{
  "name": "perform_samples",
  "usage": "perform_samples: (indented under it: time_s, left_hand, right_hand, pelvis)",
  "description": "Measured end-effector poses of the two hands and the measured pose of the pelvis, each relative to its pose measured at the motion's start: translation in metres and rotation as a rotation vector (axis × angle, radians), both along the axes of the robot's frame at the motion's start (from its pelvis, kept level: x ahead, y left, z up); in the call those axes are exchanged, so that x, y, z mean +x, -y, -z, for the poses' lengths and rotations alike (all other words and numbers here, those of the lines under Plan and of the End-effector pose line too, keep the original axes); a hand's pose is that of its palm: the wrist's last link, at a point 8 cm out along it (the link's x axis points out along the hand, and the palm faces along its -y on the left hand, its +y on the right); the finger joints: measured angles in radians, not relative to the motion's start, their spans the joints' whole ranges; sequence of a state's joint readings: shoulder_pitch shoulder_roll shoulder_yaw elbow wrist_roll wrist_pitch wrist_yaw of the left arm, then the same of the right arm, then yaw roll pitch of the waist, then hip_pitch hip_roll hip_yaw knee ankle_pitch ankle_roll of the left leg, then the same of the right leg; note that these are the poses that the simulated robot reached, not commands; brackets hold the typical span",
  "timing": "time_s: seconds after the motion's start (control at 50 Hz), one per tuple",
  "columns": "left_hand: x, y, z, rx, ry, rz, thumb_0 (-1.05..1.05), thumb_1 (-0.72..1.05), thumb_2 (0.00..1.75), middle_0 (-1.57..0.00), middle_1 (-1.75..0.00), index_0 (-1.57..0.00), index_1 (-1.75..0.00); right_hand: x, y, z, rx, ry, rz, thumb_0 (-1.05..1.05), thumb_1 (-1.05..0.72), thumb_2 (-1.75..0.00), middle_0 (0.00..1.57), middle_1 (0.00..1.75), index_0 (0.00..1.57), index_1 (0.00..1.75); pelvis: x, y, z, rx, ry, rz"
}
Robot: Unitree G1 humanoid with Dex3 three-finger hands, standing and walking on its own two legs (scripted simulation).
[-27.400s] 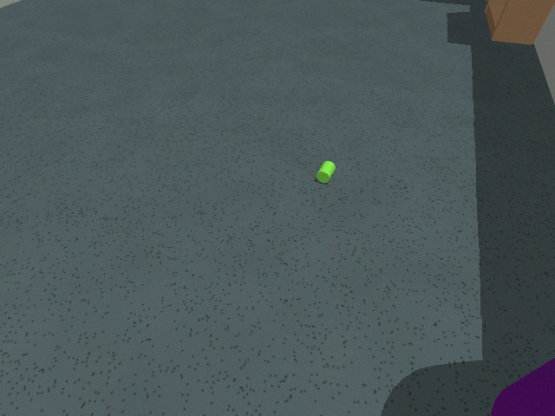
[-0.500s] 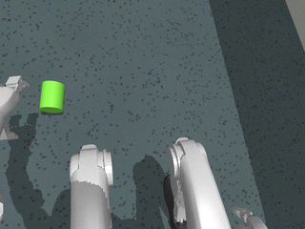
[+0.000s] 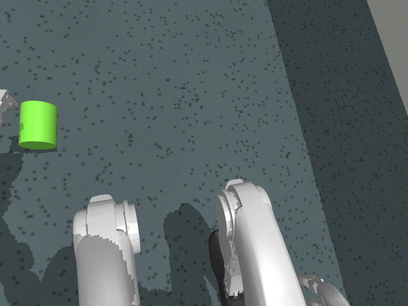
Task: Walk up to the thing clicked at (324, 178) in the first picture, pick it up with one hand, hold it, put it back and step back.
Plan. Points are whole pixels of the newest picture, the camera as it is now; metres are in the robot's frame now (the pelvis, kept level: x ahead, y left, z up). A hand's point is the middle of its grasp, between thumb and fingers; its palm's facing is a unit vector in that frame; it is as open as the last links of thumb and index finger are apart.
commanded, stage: rise first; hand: left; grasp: from above
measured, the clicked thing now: (38, 126) +0.50 +0.33 -0.29
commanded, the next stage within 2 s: none
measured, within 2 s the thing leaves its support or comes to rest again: neither
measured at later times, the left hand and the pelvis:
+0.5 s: hand out of the picture +0.44 +0.36 -0.18, palm faces -0.46 -0.06 -0.89, open 14.2 cm; pelvis +0.01 +0.00 -0.01, yaw -1 degrees
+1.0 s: hand out of the picture +0.45 +0.37 -0.19, palm faces -0.45 -0.08 -0.89, open 14.3 cm; pelvis +0.00 +0.00 -0.01, yaw -2 degrees
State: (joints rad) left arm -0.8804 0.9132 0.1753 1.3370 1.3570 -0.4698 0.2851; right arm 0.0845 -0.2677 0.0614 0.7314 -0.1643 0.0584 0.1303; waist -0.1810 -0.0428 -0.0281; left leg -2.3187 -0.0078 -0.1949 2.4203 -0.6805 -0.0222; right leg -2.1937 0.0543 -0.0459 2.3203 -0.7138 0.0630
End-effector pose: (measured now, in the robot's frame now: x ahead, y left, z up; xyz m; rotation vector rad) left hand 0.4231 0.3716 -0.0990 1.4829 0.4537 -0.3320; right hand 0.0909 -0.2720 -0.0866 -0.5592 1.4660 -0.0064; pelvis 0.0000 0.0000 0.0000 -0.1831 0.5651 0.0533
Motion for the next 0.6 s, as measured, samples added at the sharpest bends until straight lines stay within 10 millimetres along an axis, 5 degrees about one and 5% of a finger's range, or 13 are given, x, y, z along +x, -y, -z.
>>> perform_samples:
  time_s: [0.6]
  left_hand:
    - [0.029,0.009,0.025,0.014,0.012,-0.036,0.00,-0.52,0.99,-0.07,-0.99,-0.07,-0.99]
  right_hand:
    - [-0.015,-0.001,0.006,-0.003,-0.043,0.011,0.00,-0.91,-0.90,0.20,0.30,0.20,0.30]
  pelvis:
    - [0.006,0.001,0.011,-0.011,-0.011,0.016]
